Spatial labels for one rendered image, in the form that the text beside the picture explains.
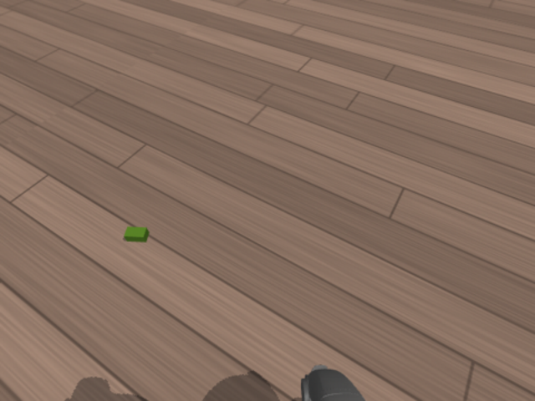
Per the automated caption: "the small box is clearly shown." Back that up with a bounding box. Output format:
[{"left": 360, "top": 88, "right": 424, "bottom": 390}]
[{"left": 124, "top": 226, "right": 149, "bottom": 242}]

